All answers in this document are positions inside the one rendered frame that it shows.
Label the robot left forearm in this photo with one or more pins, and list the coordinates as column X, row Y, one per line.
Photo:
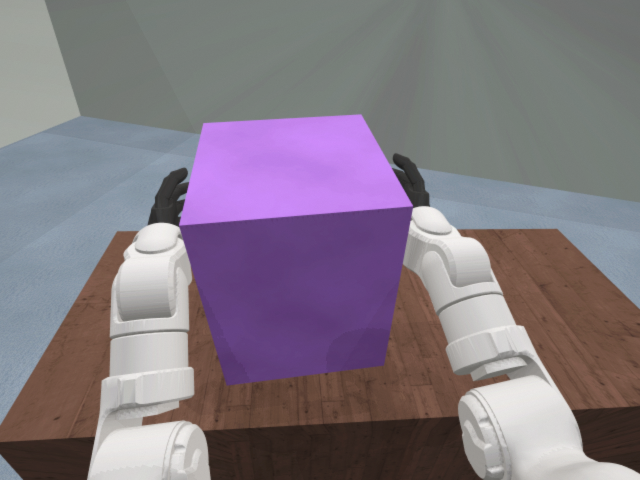
column 149, row 321

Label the robot left upper arm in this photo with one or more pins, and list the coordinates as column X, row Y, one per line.
column 165, row 451

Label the robot right upper arm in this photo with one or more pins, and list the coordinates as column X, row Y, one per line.
column 520, row 429

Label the pedestal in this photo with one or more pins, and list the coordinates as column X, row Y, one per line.
column 394, row 422

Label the robot right forearm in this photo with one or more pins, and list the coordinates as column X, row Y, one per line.
column 483, row 338

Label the robot right hand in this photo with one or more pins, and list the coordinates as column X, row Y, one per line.
column 411, row 181

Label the robot left hand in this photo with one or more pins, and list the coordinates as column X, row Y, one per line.
column 166, row 207

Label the carton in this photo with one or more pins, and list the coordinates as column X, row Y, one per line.
column 296, row 231

